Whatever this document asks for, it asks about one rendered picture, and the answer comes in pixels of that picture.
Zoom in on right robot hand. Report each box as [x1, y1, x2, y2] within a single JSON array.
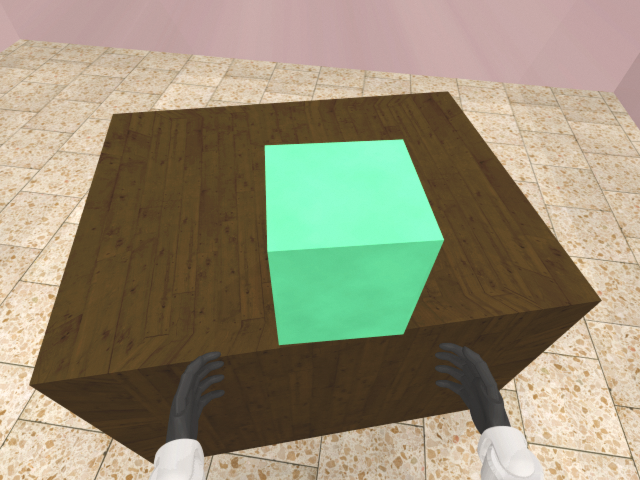
[[435, 343, 511, 435]]

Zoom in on robot right forearm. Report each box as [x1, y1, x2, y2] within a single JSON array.
[[477, 426, 544, 480]]

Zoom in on carton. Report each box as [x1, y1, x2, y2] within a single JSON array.
[[265, 140, 444, 345]]

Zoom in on left robot hand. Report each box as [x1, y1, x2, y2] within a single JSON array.
[[166, 351, 225, 443]]

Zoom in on robot left forearm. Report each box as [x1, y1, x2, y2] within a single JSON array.
[[149, 439, 206, 480]]

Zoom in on pedestal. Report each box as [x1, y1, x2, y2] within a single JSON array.
[[29, 91, 602, 464]]

